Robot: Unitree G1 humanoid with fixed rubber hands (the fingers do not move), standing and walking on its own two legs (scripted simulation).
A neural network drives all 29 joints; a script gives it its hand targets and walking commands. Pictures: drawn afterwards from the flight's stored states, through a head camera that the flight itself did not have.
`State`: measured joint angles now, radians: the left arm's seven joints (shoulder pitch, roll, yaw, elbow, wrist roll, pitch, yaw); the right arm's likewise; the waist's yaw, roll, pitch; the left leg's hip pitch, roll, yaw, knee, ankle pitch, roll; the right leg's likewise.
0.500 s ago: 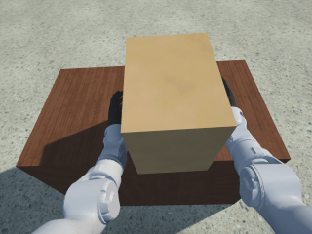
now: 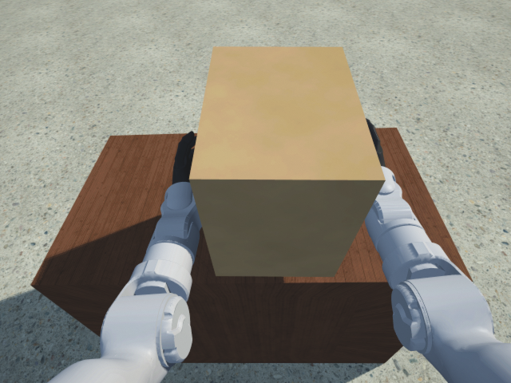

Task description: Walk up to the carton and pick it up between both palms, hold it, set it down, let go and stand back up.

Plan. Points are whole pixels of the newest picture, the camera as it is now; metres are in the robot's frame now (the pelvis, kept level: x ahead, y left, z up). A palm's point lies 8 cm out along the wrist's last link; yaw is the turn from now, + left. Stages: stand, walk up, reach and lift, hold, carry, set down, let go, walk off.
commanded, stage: reach and lift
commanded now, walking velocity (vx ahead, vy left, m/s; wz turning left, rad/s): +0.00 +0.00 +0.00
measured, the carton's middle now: (276, 166) +0.43 +0.00 +0.11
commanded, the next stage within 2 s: hold in 1.50 s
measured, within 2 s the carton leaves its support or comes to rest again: neither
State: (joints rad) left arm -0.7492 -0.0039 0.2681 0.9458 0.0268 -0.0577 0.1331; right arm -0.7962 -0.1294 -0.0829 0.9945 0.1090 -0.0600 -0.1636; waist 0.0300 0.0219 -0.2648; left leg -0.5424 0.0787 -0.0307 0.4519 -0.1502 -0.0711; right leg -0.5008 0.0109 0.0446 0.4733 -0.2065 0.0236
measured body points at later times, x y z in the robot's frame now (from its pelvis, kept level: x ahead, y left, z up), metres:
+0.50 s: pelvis -0.02 +0.00 +0.01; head -0.07 +0.02 +0.45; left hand +0.38 +0.18 +0.16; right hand +0.40 -0.12 +0.19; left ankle +0.03 +0.16 -0.73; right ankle +0.00 -0.13 -0.73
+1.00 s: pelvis -0.01 +0.00 +0.01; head -0.05 +0.03 +0.46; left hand +0.38 +0.18 +0.19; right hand +0.40 -0.12 +0.19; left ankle +0.03 +0.16 -0.73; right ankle +0.00 -0.13 -0.73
